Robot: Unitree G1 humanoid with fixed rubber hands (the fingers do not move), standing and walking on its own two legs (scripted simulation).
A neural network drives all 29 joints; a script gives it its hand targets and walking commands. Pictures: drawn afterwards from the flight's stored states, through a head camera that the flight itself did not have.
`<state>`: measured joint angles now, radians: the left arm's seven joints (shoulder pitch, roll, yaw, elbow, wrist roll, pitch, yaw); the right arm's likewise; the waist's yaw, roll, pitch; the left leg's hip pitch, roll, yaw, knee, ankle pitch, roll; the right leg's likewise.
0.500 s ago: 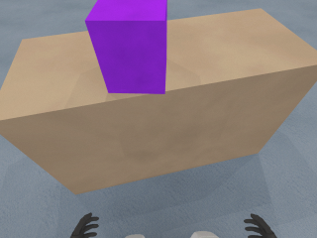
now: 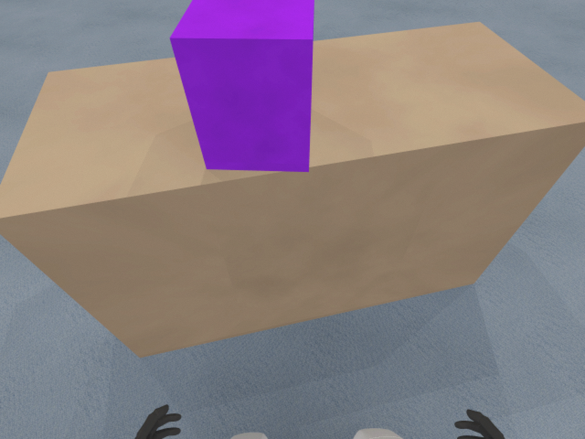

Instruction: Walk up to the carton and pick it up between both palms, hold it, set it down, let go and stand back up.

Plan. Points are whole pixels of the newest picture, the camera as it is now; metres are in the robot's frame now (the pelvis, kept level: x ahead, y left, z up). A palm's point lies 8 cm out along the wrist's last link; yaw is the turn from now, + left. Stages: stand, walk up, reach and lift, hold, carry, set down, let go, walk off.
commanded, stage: stand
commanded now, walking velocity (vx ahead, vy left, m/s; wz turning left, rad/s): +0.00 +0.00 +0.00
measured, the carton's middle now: (257, 82) +0.67 +0.08 +0.13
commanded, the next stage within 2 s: none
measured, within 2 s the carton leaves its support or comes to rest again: neither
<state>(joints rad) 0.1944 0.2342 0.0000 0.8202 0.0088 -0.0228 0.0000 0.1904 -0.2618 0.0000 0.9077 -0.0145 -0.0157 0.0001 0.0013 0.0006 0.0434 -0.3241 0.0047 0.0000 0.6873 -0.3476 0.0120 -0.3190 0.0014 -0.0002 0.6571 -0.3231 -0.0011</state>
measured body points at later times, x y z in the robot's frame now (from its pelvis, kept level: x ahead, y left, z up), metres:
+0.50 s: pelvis -0.01 +0.00 +0.01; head +0.00 +0.01 +0.46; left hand +0.09 +0.25 -0.12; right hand +0.07 -0.26 -0.12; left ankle +0.01 +0.11 -0.72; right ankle +0.02 -0.13 -0.72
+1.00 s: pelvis -0.01 +0.00 +0.02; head +0.00 +0.00 +0.47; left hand +0.09 +0.25 -0.12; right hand +0.06 -0.27 -0.12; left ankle +0.01 +0.11 -0.72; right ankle +0.02 -0.13 -0.72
